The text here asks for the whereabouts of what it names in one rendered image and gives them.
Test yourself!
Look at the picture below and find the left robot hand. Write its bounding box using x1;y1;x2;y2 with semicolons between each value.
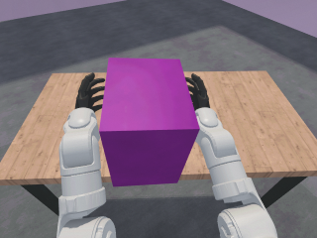
74;72;105;113

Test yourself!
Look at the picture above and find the right robot hand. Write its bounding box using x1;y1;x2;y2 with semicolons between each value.
185;73;210;111

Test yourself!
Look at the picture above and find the robot right forearm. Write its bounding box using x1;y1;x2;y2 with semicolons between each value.
195;107;278;237

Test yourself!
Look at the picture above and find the carton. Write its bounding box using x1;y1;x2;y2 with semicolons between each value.
99;58;200;187

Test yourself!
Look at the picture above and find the right robot upper arm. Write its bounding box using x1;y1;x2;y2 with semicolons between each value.
217;202;277;238

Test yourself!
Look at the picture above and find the robot left forearm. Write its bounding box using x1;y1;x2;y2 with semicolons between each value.
56;107;106;238

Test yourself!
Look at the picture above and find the table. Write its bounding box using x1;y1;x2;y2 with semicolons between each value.
0;70;317;216

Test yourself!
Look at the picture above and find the left robot upper arm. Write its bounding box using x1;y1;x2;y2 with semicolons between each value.
58;216;116;238

